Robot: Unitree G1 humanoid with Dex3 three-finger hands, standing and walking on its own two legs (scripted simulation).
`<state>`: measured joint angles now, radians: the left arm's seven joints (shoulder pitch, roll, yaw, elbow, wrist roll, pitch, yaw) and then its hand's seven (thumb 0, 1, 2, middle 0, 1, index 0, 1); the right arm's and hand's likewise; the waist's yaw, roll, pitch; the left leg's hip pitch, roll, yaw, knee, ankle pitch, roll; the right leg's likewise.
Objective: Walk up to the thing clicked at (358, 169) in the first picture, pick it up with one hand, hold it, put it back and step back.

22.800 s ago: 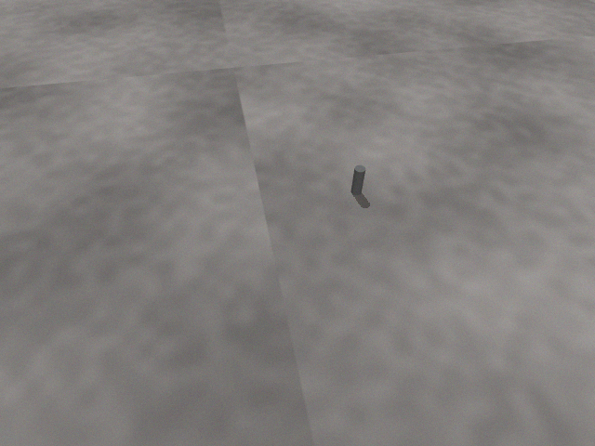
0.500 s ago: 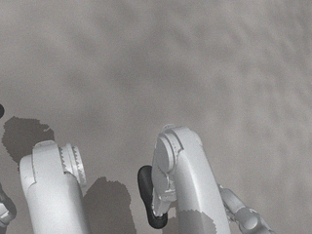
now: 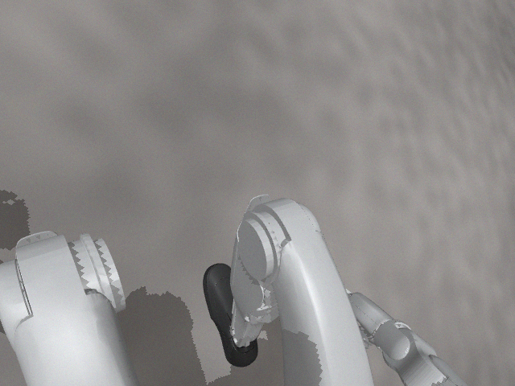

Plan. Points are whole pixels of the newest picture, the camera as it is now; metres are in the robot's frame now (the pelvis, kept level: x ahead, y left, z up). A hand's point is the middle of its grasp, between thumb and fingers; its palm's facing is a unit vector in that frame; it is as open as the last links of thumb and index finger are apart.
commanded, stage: lower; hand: left
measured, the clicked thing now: out of the picture +0.42 +0.34 -0.19
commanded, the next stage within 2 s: loosen in 0.62 s
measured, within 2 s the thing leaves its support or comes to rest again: rests again in 0.40 s
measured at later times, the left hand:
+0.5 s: hand out of the picture +0.43 +0.33 -0.17, palm faces +0.49 -0.87 -0.01, open 7.1 cm
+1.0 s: hand out of the picture +0.43 +0.33 -0.17, palm faces +0.48 -0.88 +0.00, open 7.6 cm
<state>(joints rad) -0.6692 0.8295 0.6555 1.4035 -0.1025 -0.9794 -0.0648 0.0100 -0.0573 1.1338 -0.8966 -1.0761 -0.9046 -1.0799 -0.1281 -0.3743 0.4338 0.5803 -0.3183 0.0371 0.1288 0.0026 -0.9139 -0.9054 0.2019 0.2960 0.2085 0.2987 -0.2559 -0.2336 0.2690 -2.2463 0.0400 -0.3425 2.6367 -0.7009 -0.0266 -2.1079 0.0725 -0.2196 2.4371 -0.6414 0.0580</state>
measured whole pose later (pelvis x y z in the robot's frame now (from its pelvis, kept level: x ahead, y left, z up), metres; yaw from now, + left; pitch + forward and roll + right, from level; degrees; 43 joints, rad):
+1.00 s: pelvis -0.01 +0.01 +0.00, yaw -3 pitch +11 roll -17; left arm -0.67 0.91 0.62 1.47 -0.10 -1.08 0.00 0.00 -0.03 0.83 -0.91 -0.94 -0.92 -0.93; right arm -0.18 -0.38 0.53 0.53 -0.36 0.04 0.13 0.00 -0.91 -0.90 0.20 0.30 0.21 0.30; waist -0.25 -0.30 0.33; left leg -2.21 0.05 -0.40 2.67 -0.71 -0.01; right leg -2.05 0.10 -0.26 2.41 -0.61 0.07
